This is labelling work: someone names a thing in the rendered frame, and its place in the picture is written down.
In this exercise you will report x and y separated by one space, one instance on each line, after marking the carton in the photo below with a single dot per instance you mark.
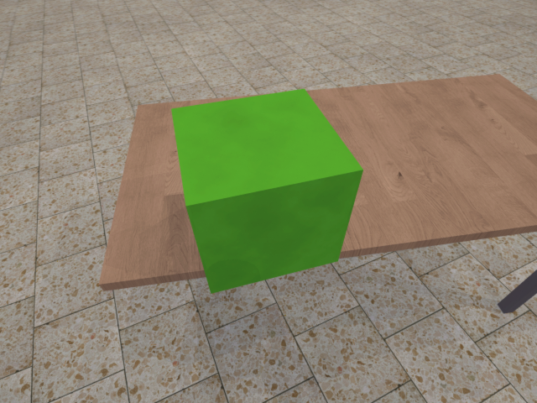
269 186

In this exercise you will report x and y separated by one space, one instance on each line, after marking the table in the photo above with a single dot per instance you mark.
444 161

